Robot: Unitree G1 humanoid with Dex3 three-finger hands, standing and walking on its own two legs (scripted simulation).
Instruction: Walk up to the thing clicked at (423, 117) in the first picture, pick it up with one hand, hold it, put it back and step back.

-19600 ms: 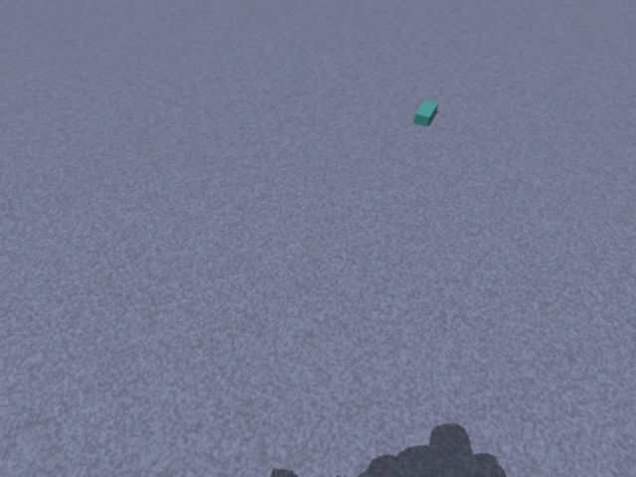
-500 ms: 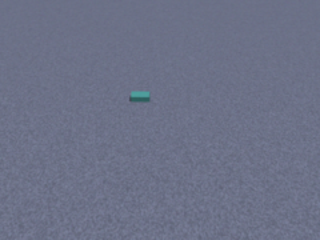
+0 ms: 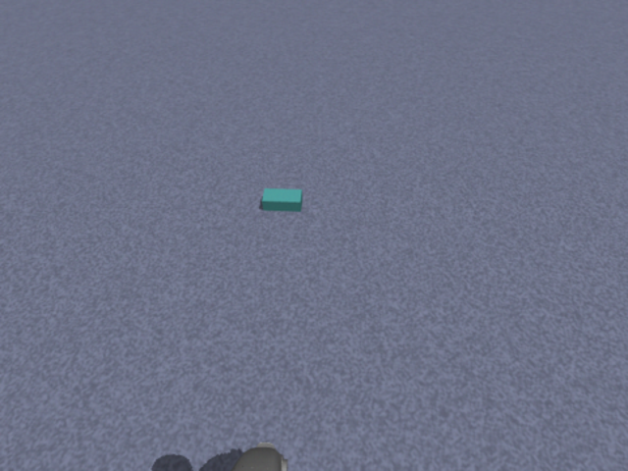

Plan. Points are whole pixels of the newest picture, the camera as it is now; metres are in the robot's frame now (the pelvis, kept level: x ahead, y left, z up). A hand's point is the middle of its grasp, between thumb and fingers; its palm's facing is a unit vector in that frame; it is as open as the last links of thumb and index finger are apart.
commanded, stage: walk up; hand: left
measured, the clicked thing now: (282, 200) +1.32 +0.20 -0.74
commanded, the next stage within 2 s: none
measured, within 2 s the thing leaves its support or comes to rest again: neither
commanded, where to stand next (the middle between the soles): +0.95 +0.05 m, yaw -2 degrees
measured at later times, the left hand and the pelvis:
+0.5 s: hand (156, 335) +0.35 +0.30 -0.13, palm faces -0.13 -0.92 -0.38, open 7.4 cm; pelvis +0.25 +0.03 -0.01, yaw -3 degrees
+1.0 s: hand (159, 278) +0.50 +0.35 -0.17, palm faces -0.07 -0.93 -0.36, open 7.4 cm; pelvis +0.46 +0.07 -0.02, yaw -2 degrees
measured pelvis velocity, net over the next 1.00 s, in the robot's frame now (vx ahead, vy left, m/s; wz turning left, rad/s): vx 0.46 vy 0.07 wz -0.03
